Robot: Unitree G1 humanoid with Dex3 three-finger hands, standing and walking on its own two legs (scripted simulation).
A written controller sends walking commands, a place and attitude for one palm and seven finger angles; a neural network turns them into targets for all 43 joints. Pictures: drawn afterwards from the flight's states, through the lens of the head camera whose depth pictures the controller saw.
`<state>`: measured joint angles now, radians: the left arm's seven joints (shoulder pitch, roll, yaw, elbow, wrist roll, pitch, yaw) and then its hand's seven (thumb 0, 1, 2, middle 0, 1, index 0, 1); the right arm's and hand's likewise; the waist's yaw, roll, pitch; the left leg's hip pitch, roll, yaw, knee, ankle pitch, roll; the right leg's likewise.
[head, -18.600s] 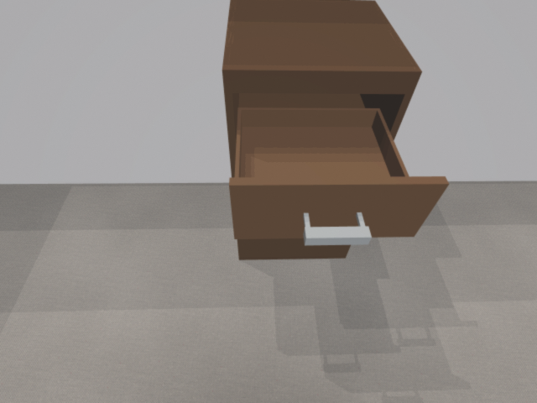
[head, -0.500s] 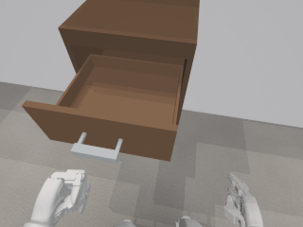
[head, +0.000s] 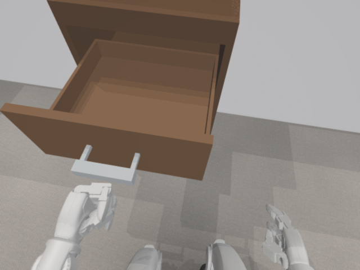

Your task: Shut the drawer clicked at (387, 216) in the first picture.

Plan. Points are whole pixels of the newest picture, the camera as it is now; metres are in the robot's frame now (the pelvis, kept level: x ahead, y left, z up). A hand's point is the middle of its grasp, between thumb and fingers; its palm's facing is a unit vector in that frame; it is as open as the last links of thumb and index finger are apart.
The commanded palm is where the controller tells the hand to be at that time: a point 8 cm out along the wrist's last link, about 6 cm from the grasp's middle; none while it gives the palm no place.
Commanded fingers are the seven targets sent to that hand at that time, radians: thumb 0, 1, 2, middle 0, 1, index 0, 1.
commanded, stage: bring the fist close to the handle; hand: left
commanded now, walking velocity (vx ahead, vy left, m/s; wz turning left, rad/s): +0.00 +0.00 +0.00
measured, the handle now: (108, 162) +0.33 +0.17 +0.03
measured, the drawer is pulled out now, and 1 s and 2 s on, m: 0.29 0.28 0.15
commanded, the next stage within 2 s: push the drawer shut in 0.44 s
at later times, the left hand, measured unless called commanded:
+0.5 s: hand (109, 212) +0.23 +0.15 +0.03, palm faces -0.15 -0.99 -0.05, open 3.3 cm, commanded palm +0.22 +0.21 +0.04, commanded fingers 0.00 0.90 0.90 -1.40 -1.60 -1.40 -1.60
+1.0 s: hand (114, 198) +0.26 +0.15 +0.02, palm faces -0.18 -0.98 -0.06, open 2.9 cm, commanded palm +0.27 +0.20 +0.04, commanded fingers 0.00 0.90 0.90 -1.40 -1.60 -1.40 -1.60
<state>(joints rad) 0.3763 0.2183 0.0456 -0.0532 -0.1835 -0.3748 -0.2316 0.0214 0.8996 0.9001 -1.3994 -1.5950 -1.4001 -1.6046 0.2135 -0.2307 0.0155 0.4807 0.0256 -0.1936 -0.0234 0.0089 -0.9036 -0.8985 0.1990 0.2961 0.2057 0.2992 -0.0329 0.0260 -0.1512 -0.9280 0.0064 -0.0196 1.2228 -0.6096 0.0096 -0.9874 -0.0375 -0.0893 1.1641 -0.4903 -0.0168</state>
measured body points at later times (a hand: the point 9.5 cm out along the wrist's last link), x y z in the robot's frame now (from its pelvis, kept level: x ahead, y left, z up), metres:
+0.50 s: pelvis +0.00 +0.00 -0.01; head +0.09 +0.00 +0.43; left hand +0.23 +0.20 +0.04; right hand +0.19 -0.24 -0.08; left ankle -0.01 +0.11 -0.64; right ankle +0.04 -0.12 -0.64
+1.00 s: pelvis -0.01 +0.00 -0.01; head +0.09 +0.01 +0.43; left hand +0.26 +0.20 +0.03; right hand +0.17 -0.24 -0.10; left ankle -0.01 +0.11 -0.64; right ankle +0.04 -0.12 -0.64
